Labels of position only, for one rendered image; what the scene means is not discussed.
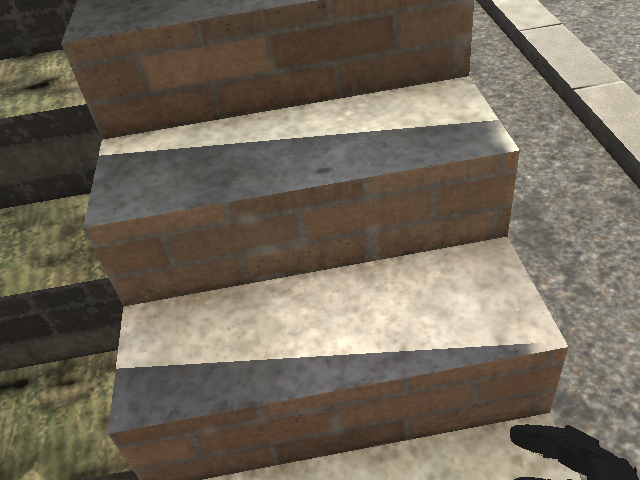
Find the robot right hand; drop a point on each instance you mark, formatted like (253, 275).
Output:
(574, 449)

